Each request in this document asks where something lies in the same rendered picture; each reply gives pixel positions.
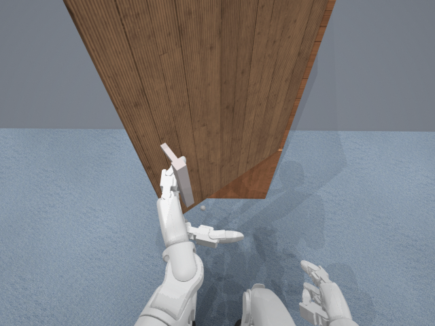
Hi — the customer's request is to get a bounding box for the right robot thigh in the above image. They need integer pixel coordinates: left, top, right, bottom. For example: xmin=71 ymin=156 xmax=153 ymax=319
xmin=243 ymin=288 xmax=296 ymax=326

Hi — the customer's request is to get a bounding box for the left robot hand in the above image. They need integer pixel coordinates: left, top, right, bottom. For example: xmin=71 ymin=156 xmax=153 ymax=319
xmin=157 ymin=156 xmax=244 ymax=249

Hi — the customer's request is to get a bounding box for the handle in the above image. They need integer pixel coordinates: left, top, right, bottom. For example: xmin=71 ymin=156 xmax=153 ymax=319
xmin=160 ymin=143 xmax=194 ymax=208

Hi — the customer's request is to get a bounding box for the right robot hand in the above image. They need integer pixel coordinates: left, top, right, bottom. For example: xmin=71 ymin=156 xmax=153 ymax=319
xmin=299 ymin=260 xmax=352 ymax=326

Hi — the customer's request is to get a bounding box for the robot left forearm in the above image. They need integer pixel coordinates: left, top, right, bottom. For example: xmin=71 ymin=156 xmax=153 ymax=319
xmin=134 ymin=241 xmax=204 ymax=326

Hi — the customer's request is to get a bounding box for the cupboard door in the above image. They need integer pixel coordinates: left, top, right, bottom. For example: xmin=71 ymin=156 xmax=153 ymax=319
xmin=63 ymin=0 xmax=328 ymax=214

